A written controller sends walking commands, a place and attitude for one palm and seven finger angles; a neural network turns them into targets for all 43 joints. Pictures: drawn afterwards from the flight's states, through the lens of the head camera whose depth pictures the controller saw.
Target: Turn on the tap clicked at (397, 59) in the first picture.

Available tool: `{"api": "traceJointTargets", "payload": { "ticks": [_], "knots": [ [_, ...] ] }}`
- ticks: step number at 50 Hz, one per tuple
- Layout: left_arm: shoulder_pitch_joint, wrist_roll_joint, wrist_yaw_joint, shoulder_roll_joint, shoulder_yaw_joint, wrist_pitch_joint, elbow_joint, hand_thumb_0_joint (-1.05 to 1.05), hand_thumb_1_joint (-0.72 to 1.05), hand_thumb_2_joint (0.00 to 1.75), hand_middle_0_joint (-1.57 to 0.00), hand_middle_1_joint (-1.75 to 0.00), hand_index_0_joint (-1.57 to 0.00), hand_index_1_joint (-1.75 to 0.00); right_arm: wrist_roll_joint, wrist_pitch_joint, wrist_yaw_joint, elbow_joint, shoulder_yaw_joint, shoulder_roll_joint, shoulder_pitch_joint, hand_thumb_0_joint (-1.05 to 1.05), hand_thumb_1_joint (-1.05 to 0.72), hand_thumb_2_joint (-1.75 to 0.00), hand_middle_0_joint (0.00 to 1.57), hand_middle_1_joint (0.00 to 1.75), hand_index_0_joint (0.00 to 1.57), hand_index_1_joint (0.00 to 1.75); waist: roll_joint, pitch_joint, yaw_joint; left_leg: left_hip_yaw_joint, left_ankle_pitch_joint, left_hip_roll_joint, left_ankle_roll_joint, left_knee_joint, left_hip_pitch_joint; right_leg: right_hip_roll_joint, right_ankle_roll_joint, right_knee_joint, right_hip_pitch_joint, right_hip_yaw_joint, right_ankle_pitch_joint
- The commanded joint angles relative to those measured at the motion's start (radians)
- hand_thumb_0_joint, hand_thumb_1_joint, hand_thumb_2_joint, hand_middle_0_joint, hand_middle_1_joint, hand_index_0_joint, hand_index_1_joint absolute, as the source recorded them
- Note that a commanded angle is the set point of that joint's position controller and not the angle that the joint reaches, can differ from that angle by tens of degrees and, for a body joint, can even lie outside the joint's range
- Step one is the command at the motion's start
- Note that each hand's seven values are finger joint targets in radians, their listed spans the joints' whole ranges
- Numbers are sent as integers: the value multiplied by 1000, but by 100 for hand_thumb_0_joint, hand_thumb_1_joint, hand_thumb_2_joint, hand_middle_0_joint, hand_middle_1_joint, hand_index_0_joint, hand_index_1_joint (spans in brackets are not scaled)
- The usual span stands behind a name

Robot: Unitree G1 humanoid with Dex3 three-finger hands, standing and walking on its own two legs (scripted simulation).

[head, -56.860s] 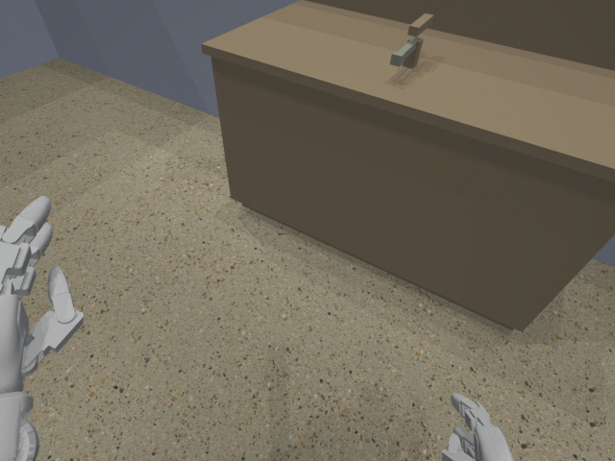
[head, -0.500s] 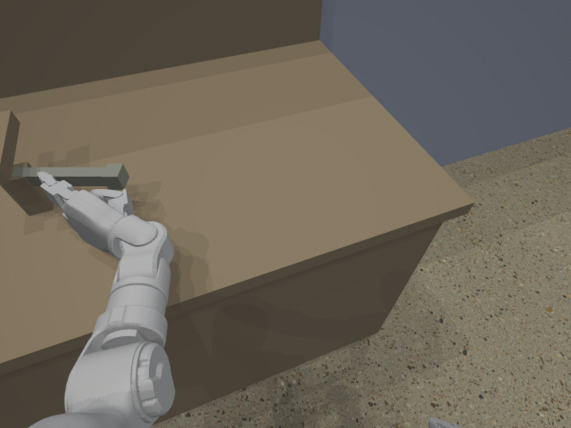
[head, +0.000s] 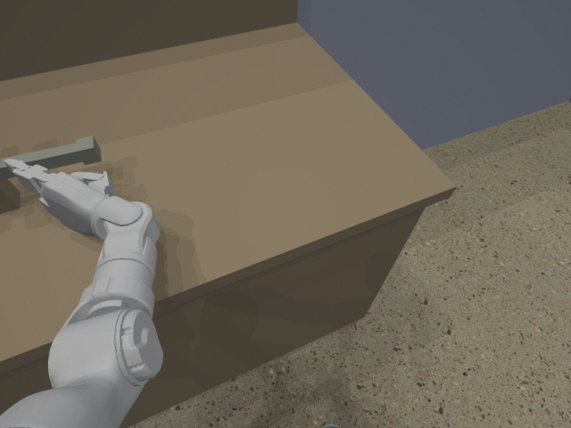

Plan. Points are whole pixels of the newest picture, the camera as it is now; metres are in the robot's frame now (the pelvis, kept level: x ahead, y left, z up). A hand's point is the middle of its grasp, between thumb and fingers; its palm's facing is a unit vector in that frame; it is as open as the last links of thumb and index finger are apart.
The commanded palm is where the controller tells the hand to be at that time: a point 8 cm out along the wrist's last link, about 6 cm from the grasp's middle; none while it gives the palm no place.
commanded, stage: lift the hand up off the lever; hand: left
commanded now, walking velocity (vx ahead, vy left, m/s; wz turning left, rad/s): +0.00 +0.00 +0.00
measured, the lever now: (88, 150) +0.51 +0.28 +0.10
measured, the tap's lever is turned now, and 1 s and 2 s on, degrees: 86 86 82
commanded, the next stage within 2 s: none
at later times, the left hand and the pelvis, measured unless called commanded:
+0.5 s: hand (102, 163) +0.47 +0.25 +0.11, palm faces +0.86 -0.50 -0.10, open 8.2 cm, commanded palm +0.41 +0.27 +0.11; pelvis -0.01 -0.01 +0.00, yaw -1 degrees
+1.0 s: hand (85, 163) +0.47 +0.27 +0.12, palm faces +0.85 -0.53 -0.06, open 7.8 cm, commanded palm +0.40 +0.27 +0.13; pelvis +0.02 +0.02 +0.01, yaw -1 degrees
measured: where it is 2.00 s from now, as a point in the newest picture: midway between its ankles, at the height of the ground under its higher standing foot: outside the picture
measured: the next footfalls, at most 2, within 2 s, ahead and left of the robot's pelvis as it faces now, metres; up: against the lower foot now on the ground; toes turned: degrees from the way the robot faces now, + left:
none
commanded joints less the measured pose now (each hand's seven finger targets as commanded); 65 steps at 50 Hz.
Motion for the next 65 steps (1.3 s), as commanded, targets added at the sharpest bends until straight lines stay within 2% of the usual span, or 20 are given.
{"api": "traceJointTargets", "payload": {
  "ticks": [1, 9, 13, 15, 19, 22, 26, 30, 34, 35, 37, 38, 41, 42, 45, 47, 49, 55, 60, 65],
  "knots": [
    [-527, 51, -33, 259, -48, -60, -183, 0, 90, 90, -15, -15, -15, -15, 2, -30, -8, -77, -44, -142, 46, 0, -90, -90, 20, 30, 20, 30, -10, -341, -33, 29, 173, -24, 61, -67, 40, -38, 76, -109, 273, 99, 214],
    [-563, 63, -41, 317, -26, -72, -192, 0, 90, 90, -15, -15, -15, -15, 1, -29, -11, -84, -43, -143, 63, 0, -90, -90, 20, 30, 20, 30, 18, -374, -33, 33, 185, -24, 64, -70, 42, -35, 77, -105, 300, 104, 237],
    [-581, 72, -45, 301, -51, -64, -186, 0, 90, 90, -15, -15, -15, -15, 1, -34, -10, -86, -37, -143, 57, 0, -90, -90, 20, 30, 20, 30, 23, -340, -44, 29, 154, -23, 67, -80, 36, -32, 77, -114, 277, 104, 196],
    [-582, 71, -43, 334, -32, -60, -182, 0, 90, 90, -15, -15, -15, -15, 3, -37, -11, -87, -37, -146, 56, 0, -90, -90, 20, 30, 20, 30, -7, -330, -45, 35, 122, -24, 71, -78, 15, -36, 84, -133, 287, 117, 168],
    [-596, 73, -42, 363, -16, -67, -223, 0, 90, 90, -15, -15, -15, -15, 4, -39, -14, -88, -38, -143, 56, 0, -90, -90, 20, 30, 20, 30, 38, -362, -35, 33, 132, -24, 71, -83, 34, -36, 80, -132, 308, 120, 177],
    [-557, 69, -49, 388, 10, -54, -201, 0, 90, 90, -15, -15, -15, -15, 3, -39, -15, -86, -37, -146, 57, 0, -90, -90, 20, 30, 20, 30, 21, -346, -25, 34, 133, -26, 71, -85, 15, -41, 83, -138, 332, 126, 197],
    [-484, 25, -70, 331, -7, -17, -150, 0, 90, 90, -15, -15, -15, -15, 13, -37, -12, -96, -36, -143, 66, 0, -90, -90, 20, 30, 20, 30, 4, -340, -17, 42, 144, -28, 65, -101, 21, -42, 89, -154, 359, 123, 223],
    [-493, 19, -72, 353, 10, -1, -172, 0, 90, 90, -15, -15, -15, -15, 16, -36, -8, -101, -35, -151, 72, 0, -90, -90, 20, 30, 20, 30, -28, -335, -13, 43, 167, -27, 67, -110, 28, -47, 95, -161, 380, 123, 267],
    [-431, 16, -68, 326, 14, -23, -275, 0, 90, 90, -15, -15, -15, -15, 16, -36, 1, -104, -44, -141, 78, 0, -90, -90, 20, 30, 20, 30, 27, -386, 16, 45, 280, -23, 62, -113, 108, -31, 79, -134, 411, 100, 375],
    [-408, 12, -72, 284, -14, -15, -270, 0, 90, 90, -15, -15, -15, -15, 17, -37, 4, -105, -44, -141, 72, 0, -90, -90, 20, 30, 20, 30, 8, -362, 10, 47, 282, -22, 61, -116, 110, -28, 79, -137, 398, 92, 366],
    [-386, 12, -82, 296, -4, -2, -288, 0, 90, 90, -15, -15, -15, -15, 17, -33, 3, -102, -49, -149, 72, 0, -90, -90, 20, 30, 20, 30, 16, -346, 17, 44, 300, -22, 59, -125, 123, -28, 71, -139, 406, 86, 367],
    [-389, 3, -90, 253, -41, 7, -314, 0, 90, 90, -15, -15, -15, -15, 21, -33, 3, -112, -47, -146, 61, 0, -90, -90, 20, 30, 20, 30, 35, -339, 13, 50, 314, -22, 58, -129, 141, -28, 71, -142, 399, 87, 376],
    [-406, -10, -89, 267, -26, 23, -360, 0, 90, 90, -15, -15, -15, -15, 22, -34, -5, -114, -47, -146, 45, 0, -90, -90, 20, 30, 20, 30, -4, -315, 15, 46, 293, -21, 59, -143, 144, -28, 73, -162, 408, 87, 345],
    [-407, -10, -89, 272, -20, 23, -383, 0, 90, 90, -15, -15, -15, -15, 22, -34, -8, -111, -48, -145, 35, 0, -90, -90, 20, 30, 20, 30, 28, -308, 23, 43, 300, -19, 56, -151, 160, -26, 66, -163, 402, 84, 334],
    [-383, -13, -87, 237, -40, 34, -402, 0, 90, 90, -15, -15, -15, -15, 18, -36, -7, -110, -48, -141, 31, 0, -90, -90, 20, 30, 20, 30, 17, -312, 27, 39, 364, -16, 49, -153, 193, -21, 61, -151, 403, 68, 368],
    [-376, -10, -92, 196, -73, 46, -461, 0, 90, 90, -15, -15, -15, -15, 16, -36, -6, -113, -49, -138, 25, 0, -90, -90, 20, 30, 20, 30, 67, -340, 37, 31, 452, -13, 34, -152, 251, -18, 52, -138, 395, 57, 401],
    [-349, -13, -98, 147, -111, 66, -480, 0, 90, 90, -15, -15, -15, -15, 18, -37, -1, -114, -50, -133, 19, 0, -90, -90, 20, 30, 20, 30, 70, -341, 42, 24, 526, -4, 18, -150, 289, -13, 49, -132, 377, 46, 403],
    [-351, -29, -84, 118, -118, 105, -569, 0, 90, 90, -15, -15, -15, -15, 18, -39, -2, -113, -53, -125, -9, 0, -90, -90, 20, 30, 20, 30, 25, -360, 55, 19, 626, 6, -9, -146, 333, -12, 50, -136, 400, 40, 434],
    [-298, -22, -85, 59, -163, 152, -691, 0, 90, 90, -15, -15, -15, -15, 20, -40, 5, -119, -54, -111, -31, 0, -90, -90, 20, 30, 20, 30, 88, -399, 86, 12, 818, 23, -44, -137, 418, -13, 44, -127, 406, 35, 471],
    [-322, -17, -78, 77, -160, 197, -723, 0, 90, 90, -15, -15, -15, -15, 26, -43, -6, -119, -48, -107, -78, 0, -90, -90, 20, 30, 20, 30, 28, -331, 82, 21, 653, 15, -33, -167, 354, -19, 42, -153, 435, 37, 430]
  ]
}}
